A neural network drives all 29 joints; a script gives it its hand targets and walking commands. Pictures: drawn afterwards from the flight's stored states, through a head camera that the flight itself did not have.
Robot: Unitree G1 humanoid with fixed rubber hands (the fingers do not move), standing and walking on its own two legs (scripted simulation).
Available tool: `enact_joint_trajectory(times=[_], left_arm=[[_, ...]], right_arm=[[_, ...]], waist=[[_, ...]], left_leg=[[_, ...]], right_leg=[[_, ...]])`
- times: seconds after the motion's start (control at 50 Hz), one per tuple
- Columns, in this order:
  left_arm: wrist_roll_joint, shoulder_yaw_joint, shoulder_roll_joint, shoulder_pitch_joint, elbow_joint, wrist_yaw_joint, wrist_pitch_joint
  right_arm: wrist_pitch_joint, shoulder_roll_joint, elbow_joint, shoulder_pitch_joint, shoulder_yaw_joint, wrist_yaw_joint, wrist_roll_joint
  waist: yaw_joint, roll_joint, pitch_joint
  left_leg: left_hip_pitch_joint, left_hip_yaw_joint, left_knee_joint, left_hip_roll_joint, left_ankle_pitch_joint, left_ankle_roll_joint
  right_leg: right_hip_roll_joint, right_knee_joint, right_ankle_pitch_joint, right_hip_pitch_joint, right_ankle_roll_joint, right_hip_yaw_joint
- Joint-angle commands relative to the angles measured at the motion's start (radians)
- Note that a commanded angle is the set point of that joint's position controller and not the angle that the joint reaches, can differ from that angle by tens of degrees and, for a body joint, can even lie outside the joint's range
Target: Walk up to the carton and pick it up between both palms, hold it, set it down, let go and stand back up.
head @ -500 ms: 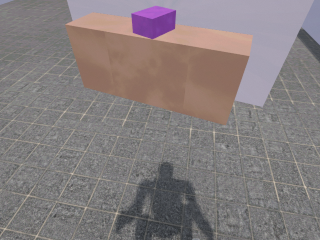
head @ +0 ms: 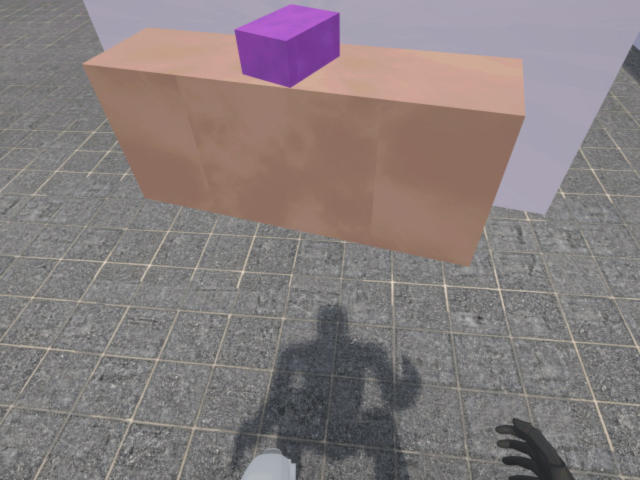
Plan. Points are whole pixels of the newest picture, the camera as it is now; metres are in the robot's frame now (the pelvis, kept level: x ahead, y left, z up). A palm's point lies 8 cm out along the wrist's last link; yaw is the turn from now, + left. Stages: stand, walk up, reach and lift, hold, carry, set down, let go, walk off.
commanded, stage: walk up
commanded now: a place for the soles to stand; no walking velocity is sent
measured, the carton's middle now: (290, 43) +1.44 +0.22 -0.02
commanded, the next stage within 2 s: none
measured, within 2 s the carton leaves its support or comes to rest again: neither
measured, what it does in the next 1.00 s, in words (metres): walks ahead: left foot, then right foot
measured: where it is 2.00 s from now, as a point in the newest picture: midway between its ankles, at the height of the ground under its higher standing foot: (283, 327)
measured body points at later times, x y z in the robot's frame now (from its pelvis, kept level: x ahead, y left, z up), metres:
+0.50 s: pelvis +0.20 +0.09 +0.01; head +0.22 +0.06 +0.46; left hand +0.43 +0.29 -0.07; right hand +0.10 -0.17 -0.13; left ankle +0.18 +0.19 -0.71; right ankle +0.31 -0.06 -0.69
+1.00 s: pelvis +0.44 +0.13 -0.01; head +0.45 +0.12 +0.43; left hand +0.54 +0.41 -0.12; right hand +0.53 -0.15 -0.11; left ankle +0.60 +0.26 -0.72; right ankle +0.32 -0.05 -0.71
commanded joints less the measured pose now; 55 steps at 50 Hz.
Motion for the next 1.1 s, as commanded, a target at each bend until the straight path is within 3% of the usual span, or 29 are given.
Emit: enact_joint_trajectory(times=[0.0,0.04,0.06,0.08,0.1,0.12,0.18,0.22,0.28,0.36,0.42,0.5,0.52,0.54,0.56,0.58,0.62,0.66,0.72,0.82,0.88,0.9,0.94,0.96,0.98,1.0,1.02,1.04,1.08], left_arm=[[0.011,0.059,0.2,-0.188,-0.167,-0.014,-0.021],[0.01,0.034,0.109,-0.109,-0.181,-0.024,0.001],[0.002,0.007,0.024,-0.078,-0.224,-0.029,0.007],[-0.004,0.018,0.061,-0.01,-0.249,-0.024,0.021],[0.01,0.031,0.121,-0.002,-0.246,-0.02,0.04],[0.015,0.036,0.154,-0.033,-0.237,-0.02,0.049],[-0.004,0.036,0.142,-0.114,-0.218,-0.024,0.034],[-0.021,0.04,0.136,-0.109,-0.216,-0.029,0.029],[-0.035,0.044,0.125,-0.127,-0.235,-0.043,0.032],[-0.046,0.036,0.093,-0.225,-0.278,-0.054,0.017],[-0.036,0.038,0.073,-0.248,-0.296,-0.049,0.007],[-0.013,0.065,0.115,-0.038,-0.246,-0.017,0.001],[0.004,0.079,0.167,0.092,-0.227,0.0,0.001],[0.022,0.086,0.258,0.15,-0.237,0.02,0.002],[-0.006,0.104,0.31,0.145,-0.245,0.039,0.017],[-0.019,0.099,0.309,0.116,-0.248,0.054,0.024],[-0.015,0.074,0.268,0.068,-0.249,0.06,0.012],[-0.011,0.06,0.227,-0.026,-0.256,0.051,-0.005],[-0.011,0.053,0.218,-0.127,-0.245,0.028,-0.025],[0.005,0.069,0.243,-0.139,-0.25,0.019,-0.038],[0.014,0.079,0.25,-0.145,-0.26,0.011,-0.027],[0.015,0.075,0.246,-0.144,-0.266,0.009,-0.02],[0.02,0.057,0.186,-0.073,-0.258,0.006,-0.003],[0.018,0.04,0.132,0.005,-0.25,0.0,0.005],[0.007,0.013,0.065,0.054,-0.283,-0.005,0.009],[-0.023,0.023,0.099,0.073,-0.327,0.002,0.023],[-0.018,0.032,0.151,0.023,-0.327,0.01,0.037],[-0.013,0.038,0.183,-0.045,-0.326,0.012,0.041],[-0.02,0.036,0.161,-0.082,-0.309,0.011,0.036]], right_arm=[[0.0,-0.111,0.025,0.381,-0.065,-0.004,-0.024],[-0.011,-0.183,0.047,0.472,-0.094,-0.023,-0.025],[-0.022,-0.263,0.033,0.461,-0.097,-0.033,-0.029],[-0.02,-0.324,-0.006,0.321,-0.097,-0.045,-0.02],[-0.016,-0.346,-0.018,0.231,-0.098,-0.057,-0.001],[-0.02,-0.328,-0.018,0.199,-0.087,-0.06,0.01],[-0.041,-0.226,0.016,0.204,-0.05,-0.064,-0.005],[-0.041,-0.174,0.038,0.171,-0.033,-0.06,-0.014],[-0.039,-0.172,0.051,0.16,-0.025,-0.064,-0.018],[-0.035,-0.177,0.081,0.262,-0.021,-0.064,-0.026],[-0.021,-0.197,0.084,0.315,-0.025,-0.059,-0.021],[0.009,-0.174,0.077,0.329,-0.003,-0.057,-0.013],[0.009,-0.14,0.059,0.359,0.013,-0.053,-0.025],[0.012,-0.097,0.014,0.387,0.031,-0.042,-0.025],[0.04,-0.183,-0.013,0.34,0.007,-0.041,-0.028],[0.061,-0.208,-0.021,0.268,-0.008,-0.038,-0.037],[0.06,-0.184,-0.051,0.173,-0.011,-0.033,-0.043],[0.056,-0.131,-0.05,0.209,-0.008,-0.025,-0.036],[0.059,-0.086,-0.063,0.217,-0.006,-0.006,-0.02],[0.04,-0.061,-0.097,0.163,-0.007,0.02,-0.001],[0.029,-0.08,-0.091,0.196,-0.032,0.019,-0.005],[0.026,-0.095,-0.084,0.229,-0.04,0.014,-0.008],[0.013,-0.152,-0.035,0.366,-0.072,-0.005,-0.025],[0.005,-0.195,-0.011,0.43,-0.088,-0.017,-0.028],[-0.003,-0.27,-0.028,0.428,-0.091,-0.027,-0.032],[0.005,-0.336,-0.066,0.335,-0.1,-0.032,-0.015],[0.015,-0.336,-0.074,0.271,-0.097,-0.042,0.002],[0.017,-0.309,-0.077,0.251,-0.088,-0.049,0.013],[0.013,-0.247,-0.07,0.244,-0.067,-0.062,-0.002]], waist=[[-0.201,-0.181,-0.058],[-0.238,0.073,-0.1],[-0.238,0.322,-0.081],[-0.149,0.302,-0.054],[-0.103,0.24,0.038],[-0.093,0.208,0.116],[-0.094,0.099,0.196],[-0.071,0.07,0.146],[-0.061,0.056,0.103],[-0.116,-0.003,0.064],[-0.136,0.021,-0.015],[-0.032,-0.137,-0.151],[0.028,-0.218,-0.242],[0.037,-0.359,-0.255],[0.05,-0.253,-0.224],[0.048,-0.219,-0.161],[0.041,-0.158,-0.024],[-0.025,-0.173,0.092],[-0.081,-0.23,0.152],[-0.084,-0.345,0.081],[-0.099,-0.329,-0.017],[-0.118,-0.295,-0.043],[-0.174,-0.09,-0.148],[-0.192,0.071,-0.222],[-0.193,0.289,-0.231],[-0.159,0.319,-0.243],[-0.152,0.25,-0.187],[-0.157,0.209,-0.113],[-0.131,0.157,-0.009]], left_leg=[[0.585,0.121,-0.159,-0.05,0.215,0.021],[0.689,0.059,-0.251,-0.079,-0.087,0.04],[0.55,-0.341,-0.545,0.143,-0.521,0.108],[0.423,-0.772,-0.87,0.293,-0.871,0.185],[0.311,-0.927,-1.0,0.373,-1.079,0.241],[0.282,-0.917,-1.016,0.365,-1.04,0.249],[0.242,-0.512,-0.819,0.259,-0.47,0.216],[0.188,-0.342,-0.765,0.228,-0.34,0.213],[0.198,-0.198,-0.771,0.215,-0.323,0.218],[0.335,-0.049,-0.726,0.191,-0.152,0.216],[0.372,0.045,-0.655,0.168,0.01,0.207],[0.271,0.215,-0.227,0.084,0.203,0.139],[0.128,0.242,0.036,0.035,0.184,0.084],[-0.114,0.194,0.254,-0.068,-0.195,0.018],[-0.186,0.074,0.359,-0.07,-0.252,-0.001],[-0.212,0.034,0.421,-0.051,-0.225,-0.004],[-0.233,0.011,0.434,-0.022,-0.132,-0.022],[-0.151,-0.013,0.401,-0.006,-0.078,-0.033],[-0.067,-0.025,0.28,-0.005,-0.016,-0.044],[0.053,-0.002,-0.062,0.03,0.131,-0.024],[0.287,0.083,-0.193,-0.008,0.2,-0.004],[0.389,0.109,-0.24,-0.024,0.222,0.006],[0.605,0.132,-0.281,-0.092,0.176,0.021],[0.674,0.101,-0.323,-0.095,0.091,0.046],[0.689,-0.234,-0.439,0.106,-0.082,0.134],[0.643,-0.635,-0.683,0.258,-0.288,0.254],[0.576,-0.76,-0.795,0.305,-0.52,0.304],[0.534,-0.729,-0.814,0.286,-0.494,0.297],[0.43,-0.448,-0.686,0.224,-0.068,0.248]], right_leg=[[-0.138,-0.141,-0.368,-0.525,-0.182,0.155],[-0.004,0.231,-0.425,-0.599,-0.115,0.036],[0.112,0.606,-0.398,-0.62,-0.06,-0.032],[0.087,0.715,-0.328,-0.619,-0.032,0.058],[0.028,0.776,-0.294,-0.608,-0.022,0.064],[-0.007,0.795,-0.219,-0.633,-0.021,0.076],[-0.05,0.717,-0.045,-0.589,-0.02,0.088],[-0.05,0.63,-0.042,-0.477,-0.032,0.1],[-0.042,0.494,0.006,-0.423,-0.039,0.066],[-0.039,0.186,0.113,-0.392,-0.043,0.014],[-0.002,0.019,0.139,-0.231,-0.05,-0.064],[0.073,-0.092,0.147,0.154,-0.093,-0.094],[-0.021,-0.085,0.053,0.355,-0.149,0.102],[-0.3,-0.24,-0.095,0.467,-0.262,0.636],[-0.415,-0.382,-0.321,0.407,-0.362,0.872],[-0.425,-0.435,-0.438,0.331,-0.372,0.901],[-0.382,-0.433,-0.165,0.204,-0.323,0.723],[-0.331,-0.396,0.075,-0.008,-0.288,0.497],[-0.261,-0.417,0.086,-0.173,-0.284,0.375],[-0.206,-0.335,0.174,-0.172,-0.244,0.167],[-0.202,-0.262,0.067,-0.22,-0.214,0.116],[-0.205,-0.213,0.04,-0.249,-0.199,0.118],[-0.136,0.085,0.086,-0.281,-0.151,0.054],[-0.045,0.352,0.084,-0.277,-0.112,-0.028],[0.045,0.596,-0.151,-0.415,-0.061,-0.029],[0.086,0.667,-0.282,-0.497,-0.033,0.021],[0.019,0.73,-0.257,-0.517,-0.036,0.056],[-0.004,0.753,-0.206,-0.552,-0.038,0.063],[-0.028,0.756,-0.121,-0.537,-0.037,0.06]])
